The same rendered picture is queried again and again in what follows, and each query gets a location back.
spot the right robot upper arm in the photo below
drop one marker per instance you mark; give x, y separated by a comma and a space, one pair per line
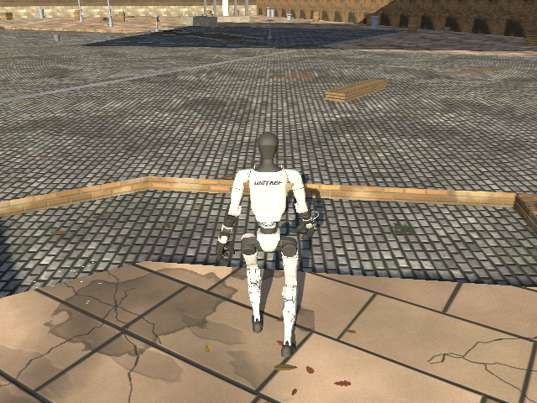
294, 177

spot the left robot shin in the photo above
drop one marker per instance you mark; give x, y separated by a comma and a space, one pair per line
254, 296

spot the robot left hand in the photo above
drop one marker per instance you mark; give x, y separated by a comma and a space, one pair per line
220, 251

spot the robot right hand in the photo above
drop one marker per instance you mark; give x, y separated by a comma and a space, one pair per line
302, 227

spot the robot right forearm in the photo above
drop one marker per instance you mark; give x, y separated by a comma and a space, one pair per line
307, 217

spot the robot left forearm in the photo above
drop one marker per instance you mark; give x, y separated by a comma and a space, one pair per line
227, 226

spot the left robot upper arm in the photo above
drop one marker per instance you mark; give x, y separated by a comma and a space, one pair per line
241, 177

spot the robot right thigh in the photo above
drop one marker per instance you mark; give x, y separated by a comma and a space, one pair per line
289, 251

